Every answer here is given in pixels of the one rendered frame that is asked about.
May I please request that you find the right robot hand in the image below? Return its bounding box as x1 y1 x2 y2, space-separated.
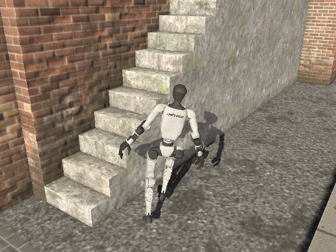
192 155 205 169

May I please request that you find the robot left upper arm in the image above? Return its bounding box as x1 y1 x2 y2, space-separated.
142 104 166 130

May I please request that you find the left robot shin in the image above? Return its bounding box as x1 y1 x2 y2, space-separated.
145 178 153 216

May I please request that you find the left robot hand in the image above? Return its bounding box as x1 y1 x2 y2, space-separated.
118 141 131 159

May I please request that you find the robot right forearm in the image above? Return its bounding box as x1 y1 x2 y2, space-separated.
194 133 203 156

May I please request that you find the left robot foot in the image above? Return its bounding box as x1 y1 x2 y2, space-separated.
143 214 152 223

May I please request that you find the robot left forearm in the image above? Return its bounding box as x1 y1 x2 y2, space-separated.
126 120 146 144

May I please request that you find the robot right upper arm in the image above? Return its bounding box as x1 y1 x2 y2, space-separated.
187 109 200 139

